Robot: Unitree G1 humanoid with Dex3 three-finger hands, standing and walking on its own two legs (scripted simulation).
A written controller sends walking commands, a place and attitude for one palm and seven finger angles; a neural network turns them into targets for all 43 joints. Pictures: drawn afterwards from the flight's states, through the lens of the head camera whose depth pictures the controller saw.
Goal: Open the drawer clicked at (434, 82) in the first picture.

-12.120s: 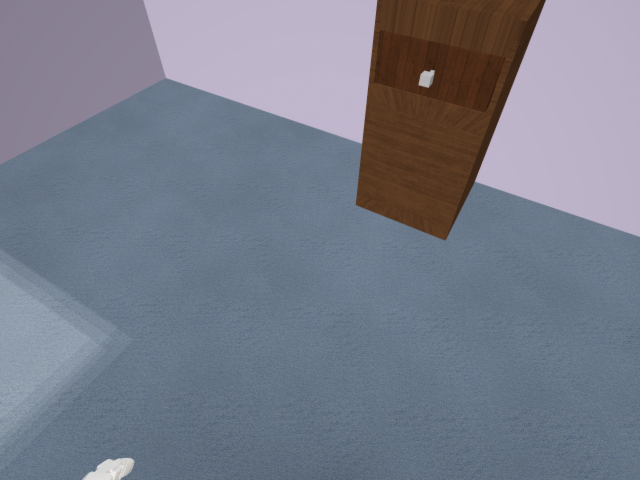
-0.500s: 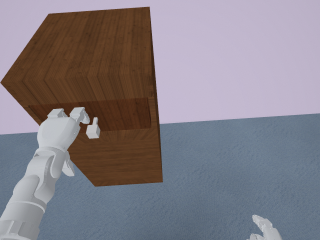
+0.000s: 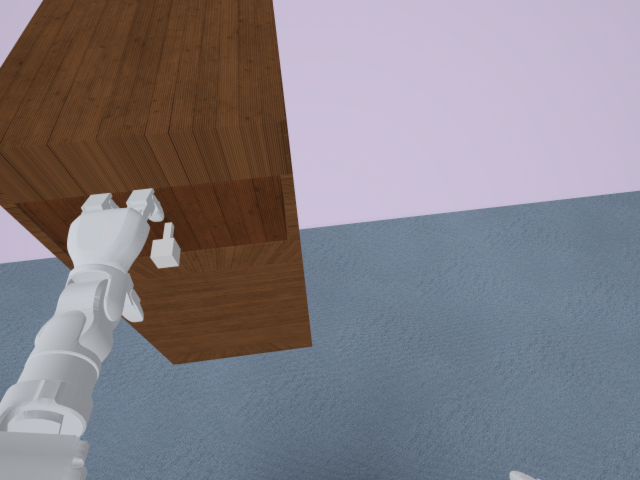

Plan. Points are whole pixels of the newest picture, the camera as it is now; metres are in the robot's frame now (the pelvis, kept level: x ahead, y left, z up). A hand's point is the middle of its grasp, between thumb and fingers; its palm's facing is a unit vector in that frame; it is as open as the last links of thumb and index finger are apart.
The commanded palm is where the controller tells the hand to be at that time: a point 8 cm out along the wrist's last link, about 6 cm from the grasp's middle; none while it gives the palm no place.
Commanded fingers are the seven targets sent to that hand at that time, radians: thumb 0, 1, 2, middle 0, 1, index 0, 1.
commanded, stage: move the hooked fingers above the handle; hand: left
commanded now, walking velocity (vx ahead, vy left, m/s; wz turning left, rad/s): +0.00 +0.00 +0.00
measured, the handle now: (167, 243) +0.47 +0.28 -0.06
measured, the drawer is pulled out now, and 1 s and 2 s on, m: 0.00 0.00 0.00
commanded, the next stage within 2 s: none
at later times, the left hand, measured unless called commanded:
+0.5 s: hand (141, 245) +0.43 +0.29 +0.00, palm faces -0.01 -0.03 -1.00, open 13.8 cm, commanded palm +0.40 +0.28 +0.06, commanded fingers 0.00 -0.50 0.30 -0.30 -1.20 -0.30 -1.20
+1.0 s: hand (133, 242) +0.42 +0.29 +0.02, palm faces +0.00 +0.00 -1.00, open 13.8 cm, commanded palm +0.39 +0.28 +0.06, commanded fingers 0.00 -0.50 0.30 -0.30 -1.20 -0.30 -1.20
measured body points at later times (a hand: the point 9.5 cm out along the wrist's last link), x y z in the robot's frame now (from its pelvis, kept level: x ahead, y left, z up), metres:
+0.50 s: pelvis +0.01 +0.02 -0.01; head +0.09 +0.02 +0.43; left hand +0.42 +0.29 +0.05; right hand +0.05 -0.25 -0.14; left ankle -0.02 +0.09 -0.71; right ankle +0.00 -0.11 -0.71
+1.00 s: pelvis +0.00 +0.01 -0.01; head +0.08 +0.00 +0.44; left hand +0.42 +0.29 +0.07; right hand +0.09 -0.26 -0.14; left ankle -0.02 +0.09 -0.71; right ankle +0.00 -0.11 -0.71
